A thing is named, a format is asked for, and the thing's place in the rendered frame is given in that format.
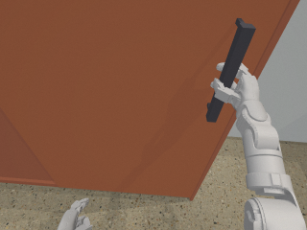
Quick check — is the right robot hand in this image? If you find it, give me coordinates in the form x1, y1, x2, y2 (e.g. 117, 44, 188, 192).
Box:
210, 62, 260, 111

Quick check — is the wardrobe door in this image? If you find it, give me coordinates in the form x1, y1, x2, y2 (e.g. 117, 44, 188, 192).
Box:
0, 0, 290, 198
0, 107, 54, 181

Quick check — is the handle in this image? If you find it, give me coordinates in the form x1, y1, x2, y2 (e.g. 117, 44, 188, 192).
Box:
205, 18, 256, 123

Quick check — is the right robot upper arm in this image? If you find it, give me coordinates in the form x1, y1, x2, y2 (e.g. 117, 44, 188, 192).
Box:
244, 197, 305, 230

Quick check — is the left robot hand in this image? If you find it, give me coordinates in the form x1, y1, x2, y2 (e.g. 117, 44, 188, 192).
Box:
57, 197, 93, 230

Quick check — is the right robot forearm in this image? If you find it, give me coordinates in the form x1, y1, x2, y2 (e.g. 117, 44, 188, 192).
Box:
235, 100, 307, 230

